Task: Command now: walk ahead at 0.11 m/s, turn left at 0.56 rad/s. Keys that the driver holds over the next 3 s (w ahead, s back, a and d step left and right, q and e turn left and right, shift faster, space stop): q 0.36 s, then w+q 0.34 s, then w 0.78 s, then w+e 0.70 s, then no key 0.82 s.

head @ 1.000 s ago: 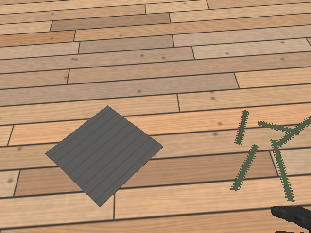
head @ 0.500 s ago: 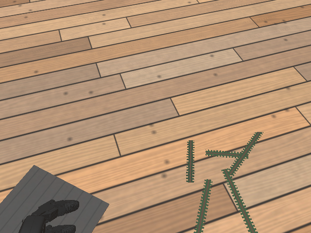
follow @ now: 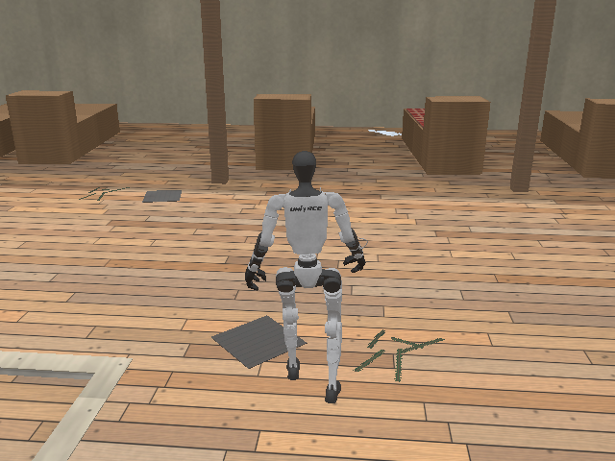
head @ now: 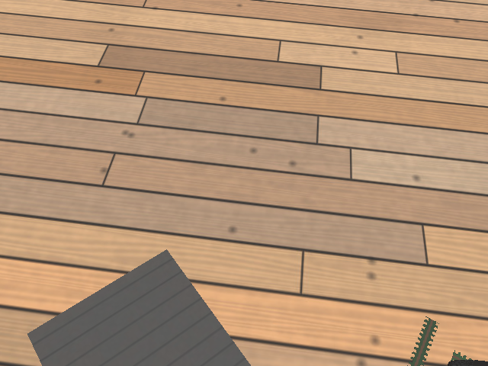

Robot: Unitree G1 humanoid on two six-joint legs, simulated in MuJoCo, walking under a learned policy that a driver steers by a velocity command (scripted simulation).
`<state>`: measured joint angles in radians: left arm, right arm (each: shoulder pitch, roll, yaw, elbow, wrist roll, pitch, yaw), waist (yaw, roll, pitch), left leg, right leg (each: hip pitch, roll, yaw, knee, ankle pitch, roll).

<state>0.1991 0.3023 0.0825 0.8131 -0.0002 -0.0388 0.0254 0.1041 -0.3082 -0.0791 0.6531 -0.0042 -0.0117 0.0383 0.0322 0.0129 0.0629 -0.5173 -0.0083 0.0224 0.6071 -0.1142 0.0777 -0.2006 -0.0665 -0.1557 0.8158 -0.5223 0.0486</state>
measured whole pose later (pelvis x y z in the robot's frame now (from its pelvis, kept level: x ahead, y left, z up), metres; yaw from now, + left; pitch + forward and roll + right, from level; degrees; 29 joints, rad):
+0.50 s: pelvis +0.07 -0.04 +0.02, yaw +17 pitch +2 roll +1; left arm 0.22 0.29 0.07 0.75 0.03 -0.03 0.02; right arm 0.18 -0.32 -0.09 0.60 0.01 0.04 -0.02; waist 0.01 0.03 -0.01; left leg -0.53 -0.13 -0.13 0.83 -0.38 0.02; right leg -0.31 0.00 0.05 0.53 -0.26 -0.01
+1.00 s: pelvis +0.18 +0.09 +0.02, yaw +31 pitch +3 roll +0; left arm 0.33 0.32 0.06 0.80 -0.02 -0.08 -0.01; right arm 0.22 -0.27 -0.05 0.62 0.01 -0.04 0.03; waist 0.03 -0.03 0.00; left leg -0.33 -0.02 0.03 0.54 -0.26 0.05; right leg -0.42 -0.10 -0.01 1.15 -0.39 0.00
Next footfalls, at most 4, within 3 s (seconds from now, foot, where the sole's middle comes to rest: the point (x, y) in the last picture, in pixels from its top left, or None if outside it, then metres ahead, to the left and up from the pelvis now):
0.42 right None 0.15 -0.14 -0.75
0.88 left None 0.18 0.20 -0.75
1.38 right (184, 298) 0.60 0.20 -0.75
1.88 left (76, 254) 0.72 0.53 -0.75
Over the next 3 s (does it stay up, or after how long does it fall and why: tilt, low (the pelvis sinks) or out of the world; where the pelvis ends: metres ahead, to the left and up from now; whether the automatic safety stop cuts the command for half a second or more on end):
stays up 0.97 0.43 0.02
